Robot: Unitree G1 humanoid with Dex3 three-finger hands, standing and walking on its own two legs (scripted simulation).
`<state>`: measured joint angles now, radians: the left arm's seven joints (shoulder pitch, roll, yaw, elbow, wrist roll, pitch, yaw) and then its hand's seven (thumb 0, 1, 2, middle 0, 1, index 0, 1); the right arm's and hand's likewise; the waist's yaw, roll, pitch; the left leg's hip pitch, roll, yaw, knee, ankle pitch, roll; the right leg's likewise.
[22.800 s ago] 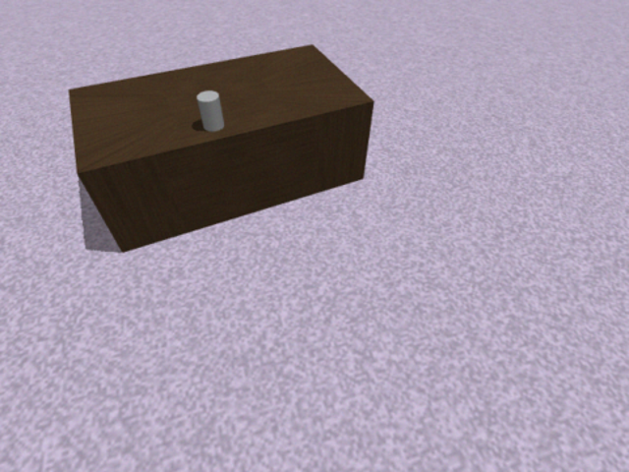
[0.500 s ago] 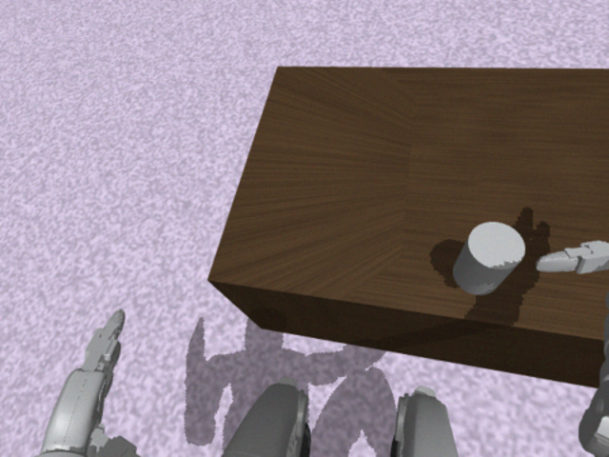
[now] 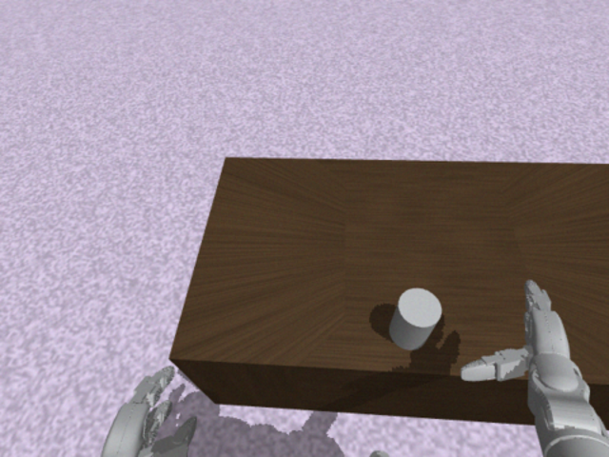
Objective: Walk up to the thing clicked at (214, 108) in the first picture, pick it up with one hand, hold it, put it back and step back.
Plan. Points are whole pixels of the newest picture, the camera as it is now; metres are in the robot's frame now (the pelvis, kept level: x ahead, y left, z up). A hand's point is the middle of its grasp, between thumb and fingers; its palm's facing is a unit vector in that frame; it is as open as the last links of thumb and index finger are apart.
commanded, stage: home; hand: right
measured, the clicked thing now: (413, 320) +0.41 -0.18 -0.24
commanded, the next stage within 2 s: none
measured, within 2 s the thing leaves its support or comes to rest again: neither
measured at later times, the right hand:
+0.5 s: hand out of the picture +0.16 -0.16 -0.06, palm faces +0.14 +0.95 -0.26, open 17.5 cm
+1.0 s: hand out of the picture +0.09 -0.21 -0.10, palm faces -0.03 +0.93 -0.37, open 17.6 cm
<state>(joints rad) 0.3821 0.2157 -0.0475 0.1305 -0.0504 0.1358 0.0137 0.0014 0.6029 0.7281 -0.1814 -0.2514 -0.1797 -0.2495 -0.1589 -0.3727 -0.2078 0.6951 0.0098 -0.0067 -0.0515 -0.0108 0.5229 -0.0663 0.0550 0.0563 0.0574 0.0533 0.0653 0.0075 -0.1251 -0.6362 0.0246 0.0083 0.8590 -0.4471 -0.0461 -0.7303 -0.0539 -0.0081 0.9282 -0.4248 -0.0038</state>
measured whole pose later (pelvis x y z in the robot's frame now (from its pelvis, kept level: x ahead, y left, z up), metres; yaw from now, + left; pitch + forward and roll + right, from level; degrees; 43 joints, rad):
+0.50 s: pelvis +0.00 +0.03 +0.00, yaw -1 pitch +7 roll +1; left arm 0.27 0.20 -0.02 0.46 -0.04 0.05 0.13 0.01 0.90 0.90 -0.20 -0.30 -0.20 -0.30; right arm 0.44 -0.20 0.02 0.13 0.03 0.10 -0.14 -0.01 0.56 -0.04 0.05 0.05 0.06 0.05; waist 0.01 -0.02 -0.07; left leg -0.52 0.02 0.03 0.87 -0.47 -0.02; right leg -0.60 -0.06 0.01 0.90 -0.41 0.03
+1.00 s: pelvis +0.00 +0.03 +0.03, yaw -1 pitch +0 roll +0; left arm 0.21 0.30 0.00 0.82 0.04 0.02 0.02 0.01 0.90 0.90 -0.21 -0.30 -0.20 -0.30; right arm 0.29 -0.32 0.00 0.73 -0.05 0.02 -0.02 -0.01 0.56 -0.04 0.05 0.05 0.06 0.04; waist 0.02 -0.02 -0.01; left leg -0.30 0.03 0.02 0.71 -0.40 -0.02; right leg -0.37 -0.04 -0.01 0.71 -0.34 0.03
